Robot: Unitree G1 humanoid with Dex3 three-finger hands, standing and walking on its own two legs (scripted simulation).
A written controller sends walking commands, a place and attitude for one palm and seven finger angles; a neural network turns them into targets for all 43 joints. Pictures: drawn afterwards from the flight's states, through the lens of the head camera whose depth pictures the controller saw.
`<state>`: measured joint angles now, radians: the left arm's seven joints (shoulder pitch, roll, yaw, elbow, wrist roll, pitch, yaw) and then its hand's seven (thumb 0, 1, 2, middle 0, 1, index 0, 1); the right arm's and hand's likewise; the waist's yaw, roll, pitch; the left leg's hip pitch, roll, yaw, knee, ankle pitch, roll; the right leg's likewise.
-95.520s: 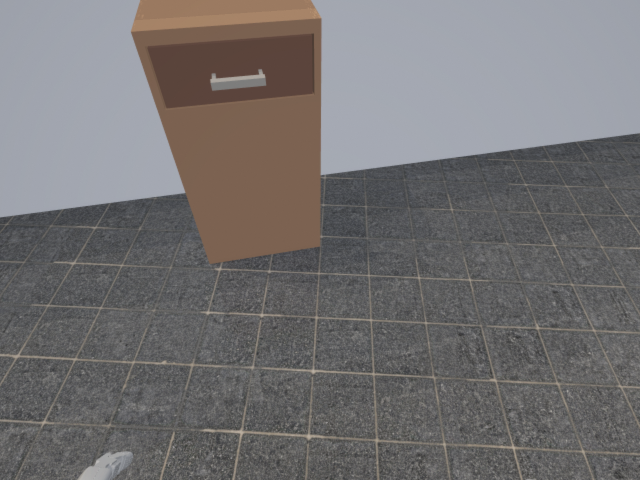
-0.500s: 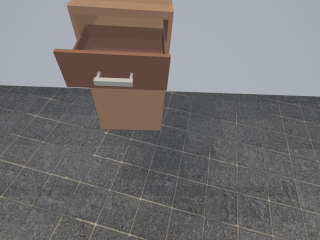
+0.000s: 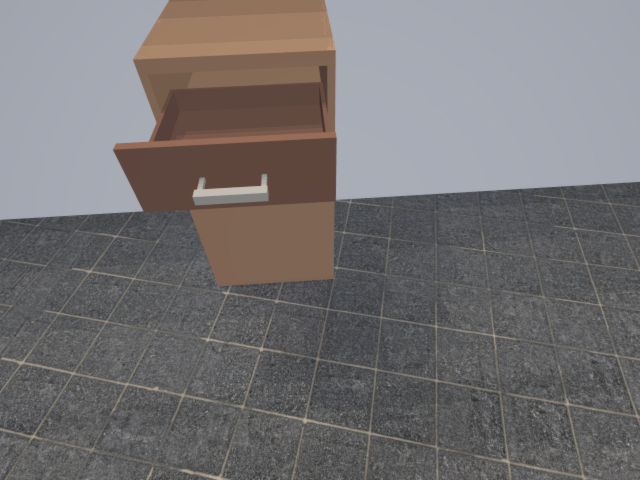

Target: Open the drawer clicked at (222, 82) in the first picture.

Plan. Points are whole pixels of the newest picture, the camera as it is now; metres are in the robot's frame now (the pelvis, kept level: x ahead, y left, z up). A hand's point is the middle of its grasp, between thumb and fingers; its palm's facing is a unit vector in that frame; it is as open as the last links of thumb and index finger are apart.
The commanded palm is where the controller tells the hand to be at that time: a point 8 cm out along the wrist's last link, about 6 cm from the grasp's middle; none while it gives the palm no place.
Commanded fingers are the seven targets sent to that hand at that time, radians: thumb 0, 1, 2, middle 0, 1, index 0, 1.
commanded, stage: let the arm hang, fingers relaxed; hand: left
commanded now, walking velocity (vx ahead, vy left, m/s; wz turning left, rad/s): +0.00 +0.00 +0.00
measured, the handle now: (232, 188) +0.62 +0.21 -0.01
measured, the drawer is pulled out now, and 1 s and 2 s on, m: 0.29 0.29 0.29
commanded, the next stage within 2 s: look to check the result in 0.26 s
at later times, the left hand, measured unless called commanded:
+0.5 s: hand out of the picture +0.00 +0.17 -0.17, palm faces +0.03 -0.98 -0.19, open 7.4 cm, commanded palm none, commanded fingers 0.00 0.90 0.90 -0.20 -0.30 -0.20 -0.30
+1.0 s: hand out of the picture +0.03 +0.17 -0.17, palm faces +0.02 -0.98 -0.21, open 7.4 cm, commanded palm none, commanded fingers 0.00 0.90 0.90 -0.20 -0.30 -0.20 -0.30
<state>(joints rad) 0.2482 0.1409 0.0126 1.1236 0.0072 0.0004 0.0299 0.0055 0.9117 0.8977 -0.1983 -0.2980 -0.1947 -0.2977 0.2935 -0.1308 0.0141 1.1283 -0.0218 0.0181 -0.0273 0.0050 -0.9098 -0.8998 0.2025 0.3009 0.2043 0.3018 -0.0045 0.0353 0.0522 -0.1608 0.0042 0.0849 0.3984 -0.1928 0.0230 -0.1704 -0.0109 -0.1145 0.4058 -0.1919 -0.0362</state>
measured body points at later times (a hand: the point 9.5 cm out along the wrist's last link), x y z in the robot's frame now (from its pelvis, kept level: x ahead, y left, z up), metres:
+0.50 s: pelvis +0.01 +0.00 +0.00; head +0.02 -0.01 +0.45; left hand +0.00 +0.22 -0.16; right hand -0.01 -0.20 -0.17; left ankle +0.02 +0.10 -0.74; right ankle +0.02 -0.09 -0.74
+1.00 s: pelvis +0.01 +0.00 +0.00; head +0.03 -0.01 +0.45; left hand +0.03 +0.22 -0.15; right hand +0.01 -0.22 -0.16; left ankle +0.02 +0.10 -0.74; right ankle +0.02 -0.09 -0.74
